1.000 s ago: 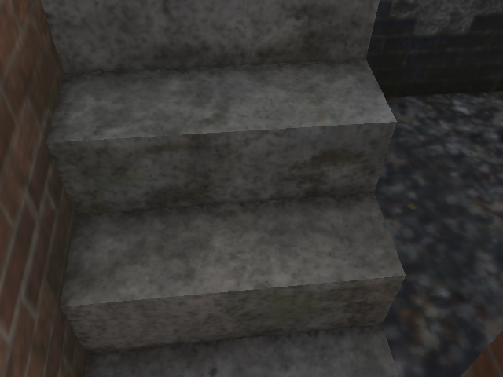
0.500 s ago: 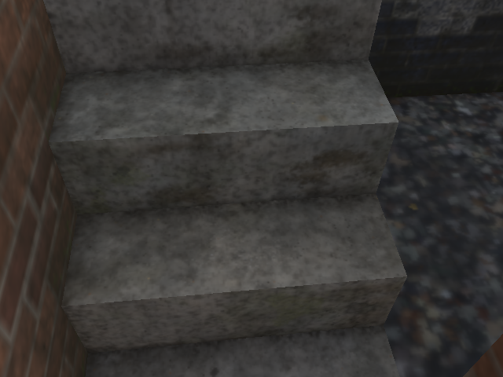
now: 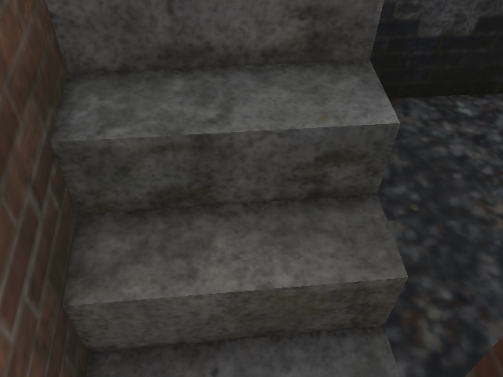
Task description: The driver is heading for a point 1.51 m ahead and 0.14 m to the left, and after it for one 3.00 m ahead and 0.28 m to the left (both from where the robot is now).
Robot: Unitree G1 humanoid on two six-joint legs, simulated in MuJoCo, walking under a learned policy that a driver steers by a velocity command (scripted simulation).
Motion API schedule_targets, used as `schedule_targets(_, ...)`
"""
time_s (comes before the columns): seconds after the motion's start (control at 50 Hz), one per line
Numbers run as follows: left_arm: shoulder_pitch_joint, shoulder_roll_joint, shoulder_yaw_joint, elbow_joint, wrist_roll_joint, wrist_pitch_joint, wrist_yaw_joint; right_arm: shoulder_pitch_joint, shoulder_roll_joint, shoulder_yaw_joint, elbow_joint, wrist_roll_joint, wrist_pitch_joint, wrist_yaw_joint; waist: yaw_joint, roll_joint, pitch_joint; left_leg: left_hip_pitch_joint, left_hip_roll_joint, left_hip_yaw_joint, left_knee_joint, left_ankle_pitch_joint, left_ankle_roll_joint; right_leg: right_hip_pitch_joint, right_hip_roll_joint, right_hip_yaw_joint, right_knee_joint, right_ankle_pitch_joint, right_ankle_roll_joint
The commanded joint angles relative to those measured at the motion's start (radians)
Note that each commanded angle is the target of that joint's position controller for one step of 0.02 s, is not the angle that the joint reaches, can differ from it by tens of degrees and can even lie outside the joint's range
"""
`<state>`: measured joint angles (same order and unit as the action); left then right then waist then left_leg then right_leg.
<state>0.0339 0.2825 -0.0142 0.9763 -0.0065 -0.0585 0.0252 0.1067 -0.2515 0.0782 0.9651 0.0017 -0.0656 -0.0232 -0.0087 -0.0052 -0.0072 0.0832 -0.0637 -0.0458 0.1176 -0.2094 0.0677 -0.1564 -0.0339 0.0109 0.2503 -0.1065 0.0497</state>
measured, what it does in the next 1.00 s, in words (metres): stands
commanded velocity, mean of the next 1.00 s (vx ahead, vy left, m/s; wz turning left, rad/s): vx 0.17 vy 0.00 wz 0.00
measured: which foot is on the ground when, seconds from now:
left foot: down 0.00-1.00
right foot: down 0.00-1.00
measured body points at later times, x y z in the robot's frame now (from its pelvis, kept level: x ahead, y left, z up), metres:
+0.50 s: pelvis -0.01 +0.00 +0.00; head +0.01 +0.01 +0.45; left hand +0.10 +0.27 -0.14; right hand +0.08 -0.26 -0.13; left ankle -0.10 +0.08 -0.75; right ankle +0.02 -0.15 -0.75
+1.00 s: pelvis -0.02 -0.01 +0.00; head -0.01 -0.01 +0.45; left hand +0.05 +0.26 -0.15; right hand +0.04 -0.27 -0.14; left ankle -0.10 +0.08 -0.75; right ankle +0.02 -0.15 -0.75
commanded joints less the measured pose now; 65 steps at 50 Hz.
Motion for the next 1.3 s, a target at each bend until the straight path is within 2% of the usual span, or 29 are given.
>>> schedule_targets(0.02,-0.067,0.119,0.023,-0.06,0.0,-0.013,0.002,-0.035,-0.116,-0.023,-0.049,0.001,-0.011,-0.003,-0.001,0.023,-0.075,-0.036,0.169,-0.073,0.03,0.439,-0.062,0.082,-0.088,0.075,0.023,0.268,-0.032)
schedule_targets(0.04,-0.075,0.114,0.022,-0.063,-0.004,-0.01,0.003,-0.045,-0.111,-0.02,-0.061,-0.001,-0.012,-0.002,-0.003,0.022,-0.074,-0.034,0.174,-0.076,0.028,0.471,-0.065,0.08,-0.093,0.071,0.03,0.292,-0.031)
schedule_targets(0.22,-0.02,0.128,0.032,-0.037,0.006,-0.01,0.003,0.007,-0.134,-0.036,-0.025,0.006,-0.007,-0.004,0.003,0.029,-0.056,-0.053,0.17,-0.063,0.069,0.477,-0.059,0.08,-0.087,0.067,0.052,0.286,-0.034)
schedule_targets(0.6,0.063,0.135,0.052,0.023,0.01,0.016,0.002,0.082,-0.121,-0.051,0.001,0.004,0.014,-0.013,0.004,0.026,-0.02,-0.108,0.171,-0.067,0.111,0.38,-0.051,0.067,-0.08,0.072,0.072,0.232,-0.047)
schedule_targets(0.68,0.08,0.127,0.051,0.035,0.007,0.017,0.001,0.098,-0.114,-0.052,0.004,0.003,0.019,-0.014,0.013,0.043,-0.005,-0.114,0.163,-0.067,0.112,0.331,-0.048,0.061,-0.084,0.082,0.057,0.22,-0.047)
schedule_targets(0.74,0.097,0.126,0.051,0.052,0.013,0.014,-0.001,0.108,-0.108,-0.054,0.001,0.006,0.022,-0.012,0.013,0.023,0.004,-0.119,0.17,-0.072,0.109,0.307,-0.043,0.064,-0.086,0.086,0.048,0.215,-0.049)
schedule_targets(1.24,0.141,0.106,0.054,0.099,0.01,0.021,-0.004,0.178,-0.08,-0.07,-0.012,0.001,0.023,-0.015,0.018,0.021,0.035,-0.154,0.168,-0.073,0.094,0.185,-0.043,0.046,-0.082,0.103,0.026,0.158,-0.053)
schedule_targets(1.26,0.136,0.113,0.056,0.099,0.014,0.024,-0.004,0.181,-0.08,-0.07,-0.016,0.004,0.019,-0.017,0.008,0.003,0.031,-0.162,0.171,-0.075,0.092,0.179,-0.043,0.048,-0.077,0.1,0.037,0.16,-0.057)
schedule_targets(1.3,0.15,0.093,0.052,0.101,0.011,0.023,-0.004,0.186,-0.073,-0.069,-0.009,0.001,0.021,-0.017,0.024,0.038,0.039,-0.163,0.167,-0.072,0.093,0.186,-0.043,0.046,-0.083,0.104,0.025,0.152,-0.055)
